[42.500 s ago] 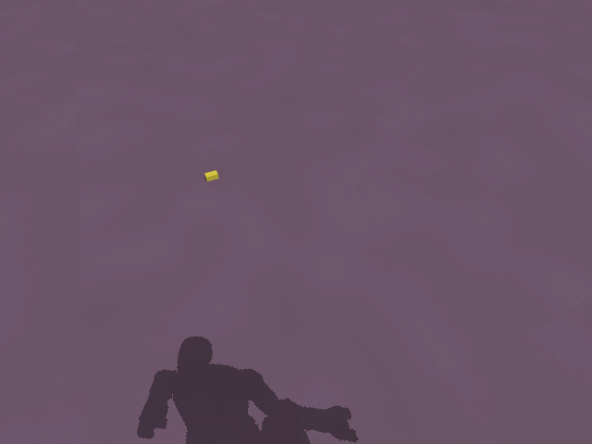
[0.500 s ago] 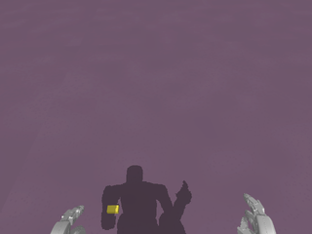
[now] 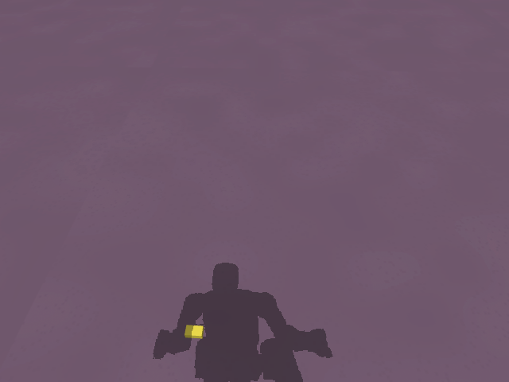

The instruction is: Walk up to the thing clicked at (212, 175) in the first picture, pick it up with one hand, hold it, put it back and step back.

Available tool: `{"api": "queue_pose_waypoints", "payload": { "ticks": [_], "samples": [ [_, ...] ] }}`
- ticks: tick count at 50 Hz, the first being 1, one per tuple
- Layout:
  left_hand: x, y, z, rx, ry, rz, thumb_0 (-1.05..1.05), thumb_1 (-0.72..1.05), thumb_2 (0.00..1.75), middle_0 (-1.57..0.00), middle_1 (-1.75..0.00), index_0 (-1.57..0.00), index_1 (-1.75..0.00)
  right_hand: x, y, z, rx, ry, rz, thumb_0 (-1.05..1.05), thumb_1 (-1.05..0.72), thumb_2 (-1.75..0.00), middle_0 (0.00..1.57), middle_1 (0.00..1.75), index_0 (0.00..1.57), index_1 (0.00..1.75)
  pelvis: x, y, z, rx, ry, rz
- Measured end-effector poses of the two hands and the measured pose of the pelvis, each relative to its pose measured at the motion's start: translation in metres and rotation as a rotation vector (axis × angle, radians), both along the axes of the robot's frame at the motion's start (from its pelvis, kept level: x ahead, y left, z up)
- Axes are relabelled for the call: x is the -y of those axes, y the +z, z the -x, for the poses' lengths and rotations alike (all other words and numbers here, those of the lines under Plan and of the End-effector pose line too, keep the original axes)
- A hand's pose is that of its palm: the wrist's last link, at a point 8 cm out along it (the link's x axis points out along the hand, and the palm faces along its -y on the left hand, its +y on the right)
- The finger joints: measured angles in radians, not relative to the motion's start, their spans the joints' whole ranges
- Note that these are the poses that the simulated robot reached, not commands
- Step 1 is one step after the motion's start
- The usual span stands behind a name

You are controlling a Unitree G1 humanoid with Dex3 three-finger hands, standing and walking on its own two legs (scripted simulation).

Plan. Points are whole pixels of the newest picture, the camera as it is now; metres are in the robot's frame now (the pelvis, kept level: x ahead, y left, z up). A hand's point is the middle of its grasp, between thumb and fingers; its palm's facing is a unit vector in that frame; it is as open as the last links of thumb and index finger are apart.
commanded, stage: stand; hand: left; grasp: from above
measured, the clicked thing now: (194, 331) +0.45 +0.25 -0.74
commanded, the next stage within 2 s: none
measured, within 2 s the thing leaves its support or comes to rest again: neither
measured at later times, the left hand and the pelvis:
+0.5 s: hand out of the picture +0.03 +0.24 -0.13, palm faces +0.02 -0.94 -0.35, open 7.4 cm; pelvis -0.01 +0.00 +0.03, yaw +0 degrees
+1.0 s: hand out of the picture +0.06 +0.23 -0.13, palm faces +0.01 -0.94 -0.33, open 7.4 cm; pelvis +0.01 -0.01 +0.03, yaw +0 degrees
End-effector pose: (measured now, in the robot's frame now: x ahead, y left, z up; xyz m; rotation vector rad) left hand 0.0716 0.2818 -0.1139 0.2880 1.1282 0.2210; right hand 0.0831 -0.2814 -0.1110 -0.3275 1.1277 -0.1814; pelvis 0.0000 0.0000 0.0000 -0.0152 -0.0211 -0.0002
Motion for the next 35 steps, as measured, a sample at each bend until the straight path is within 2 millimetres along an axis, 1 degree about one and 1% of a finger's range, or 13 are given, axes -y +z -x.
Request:
{"api": "queue_pose_waypoints", "payload": {
  "ticks": [4,7,10,13,19,27,35],
  "samples": [
    [-0.001,0.0,0.024,-0.078,0.031,0.012,0.01,0.91,0.9,-0.2,-0.3,-0.2,-0.3,-0.005,0.002,0.011,-0.047,-0.017,-0.011,0.01,-0.9,-0.9,0.21,0.3,0.2,0.3,-0.002,0.008,-0.001,0.016,0.001,0.001],
    [0.0,0.001,0.039,-0.125,0.046,0.019,0.01,0.91,0.9,-0.2,-0.3,-0.2,-0.3,-0.009,0.003,0.016,-0.067,-0.025,-0.024,0.01,-0.9,-0.9,0.21,0.3,0.2,0.3,-0.003,0.014,-0.001,0.027,0.001,-0.002],
    [0.0,0.004,0.049,-0.158,0.057,0.021,0.01,0.91,0.9,-0.2,-0.3,-0.2,-0.3,-0.013,0.004,0.018,-0.079,-0.031,-0.038,0.01,-0.9,-0.9,0.21,0.3,0.2,0.3,-0.003,0.018,-0.001,0.037,0.0,-0.005],
    [0.0,0.007,0.054,-0.174,0.063,0.018,0.01,0.91,0.9,-0.2,-0.3,-0.2,-0.3,-0.014,0.004,0.02,-0.084,-0.035,-0.048,0.01,-0.9,-0.9,0.21,0.3,0.2,0.3,-0.002,0.021,0.0,0.045,0.001,-0.007],
    [-0.002,0.013,0.054,-0.172,0.061,0.003,0.01,0.91,0.9,-0.2,-0.3,-0.2,-0.3,-0.011,0.005,0.021,-0.086,-0.04,-0.055,0.0,-0.9,-0.9,0.21,0.3,0.2,0.3,0.0,0.025,0.004,0.057,0.004,-0.008],
    [-0.001,0.018,0.047,-0.154,0.052,-0.008,0.0,0.91,0.9,-0.2,-0.3,-0.2,-0.3,0.003,0.008,0.027,-0.099,-0.049,-0.045,0.0,-0.9,-0.9,0.21,0.3,0.2,0.3,0.006,0.027,0.007,0.059,0.007,-0.008],
    [0.002,0.018,0.04,-0.157,0.044,-0.004,0.0,0.91,0.9,-0.2,-0.3,-0.2,-0.3,0.014,0.009,0.036,-0.133,-0.058,-0.03,0.0,-0.9,-0.9,0.21,0.3,0.2,0.3,0.01,0.028,0.006,0.052,0.007,-0.006]
  ]
}}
